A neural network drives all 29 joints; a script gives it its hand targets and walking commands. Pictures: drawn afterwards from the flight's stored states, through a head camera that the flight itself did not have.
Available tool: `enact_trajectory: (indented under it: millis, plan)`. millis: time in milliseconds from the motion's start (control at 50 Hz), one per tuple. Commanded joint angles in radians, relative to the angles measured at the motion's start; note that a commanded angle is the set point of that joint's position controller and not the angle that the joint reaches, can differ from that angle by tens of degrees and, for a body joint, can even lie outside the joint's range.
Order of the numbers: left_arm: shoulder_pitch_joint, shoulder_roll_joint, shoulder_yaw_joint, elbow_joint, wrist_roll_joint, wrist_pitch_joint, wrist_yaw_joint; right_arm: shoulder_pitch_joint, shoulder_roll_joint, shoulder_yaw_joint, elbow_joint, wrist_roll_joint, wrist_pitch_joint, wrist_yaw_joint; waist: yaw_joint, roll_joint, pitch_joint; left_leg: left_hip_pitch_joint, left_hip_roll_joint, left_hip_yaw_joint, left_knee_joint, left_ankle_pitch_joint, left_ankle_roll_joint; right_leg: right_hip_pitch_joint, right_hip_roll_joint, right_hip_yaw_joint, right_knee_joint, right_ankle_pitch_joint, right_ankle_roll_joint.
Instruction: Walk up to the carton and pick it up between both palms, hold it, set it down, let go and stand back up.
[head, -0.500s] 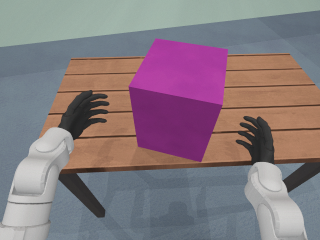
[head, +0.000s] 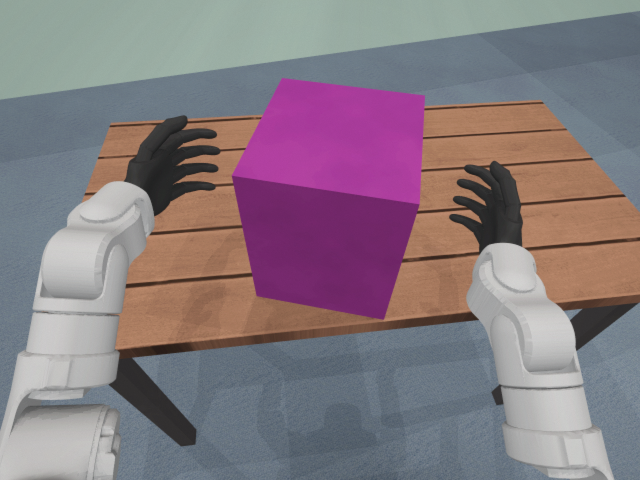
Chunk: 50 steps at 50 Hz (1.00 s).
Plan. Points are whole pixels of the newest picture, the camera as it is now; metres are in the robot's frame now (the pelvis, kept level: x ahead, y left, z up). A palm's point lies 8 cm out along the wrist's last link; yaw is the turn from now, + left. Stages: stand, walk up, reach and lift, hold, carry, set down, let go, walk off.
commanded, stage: reach and lift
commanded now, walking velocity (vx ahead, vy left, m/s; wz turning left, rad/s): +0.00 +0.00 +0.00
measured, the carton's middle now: (334, 203) +0.47 -0.01 +0.06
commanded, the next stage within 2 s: none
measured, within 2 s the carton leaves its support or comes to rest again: neither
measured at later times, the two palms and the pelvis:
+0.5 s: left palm (172, 110) +0.44 +0.17 +0.23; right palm (503, 179) +0.37 -0.18 +0.19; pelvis +0.00 +0.00 +0.00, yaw +0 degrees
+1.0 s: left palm (192, 112) +0.47 +0.16 +0.21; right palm (506, 176) +0.39 -0.20 +0.18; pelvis +0.00 +0.00 +0.00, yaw +0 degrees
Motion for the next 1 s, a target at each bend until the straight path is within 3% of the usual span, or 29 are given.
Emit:
enact_trajectory:
  millis: [0, 360, 640, 800, 980]
  plan:
    - [-0.429, 0.263, 0.144, 0.009, 0.035, -0.027, 0.014, -0.431, -0.158, -0.096, -0.045, 0.073, -0.025, -0.004, -0.083, 0.036, -0.417, -0.186, -0.042, 0.090, -0.091, 0.166, 0.017, 0.511, 0.041, -0.005, 0.078, 0.373, -0.024]
    - [-0.767, 0.280, 0.057, 0.343, 0.020, -0.078, 0.039, -0.759, -0.195, -0.118, 0.202, 0.085, -0.045, 0.001, -0.130, 0.053, -0.545, -0.191, -0.051, 0.082, -0.061, 0.239, 0.008, 0.507, 0.057, -0.029, 0.091, 0.475, -0.023]
    - [-1.061, 0.240, -0.061, 0.804, -0.009, -0.248, 0.051, -1.038, -0.183, -0.133, 0.576, 0.069, -0.122, 0.018, -0.189, 0.068, -0.558, -0.209, -0.042, 0.069, -0.062, 0.190, 0.002, 0.395, 0.063, -0.068, 0.065, 0.386, -0.042]
    - [-1.014, 0.184, -0.082, 1.012, 0.015, -0.353, 0.049, -1.006, -0.136, -0.063, 0.747, 0.091, -0.213, 0.035, -0.161, 0.064, -0.531, -0.168, -0.044, 0.073, -0.056, 0.249, -0.008, 0.360, 0.067, -0.085, 0.057, 0.421, -0.042]
    - [-0.997, 0.128, -0.124, 1.020, -0.007, -0.523, 0.055, -0.965, -0.077, -0.031, 0.813, 0.073, -0.347, 0.066, -0.156, 0.069, -0.536, -0.158, -0.039, 0.065, -0.044, 0.254, -0.019, 0.290, 0.065, -0.096, 0.048, 0.344, -0.043]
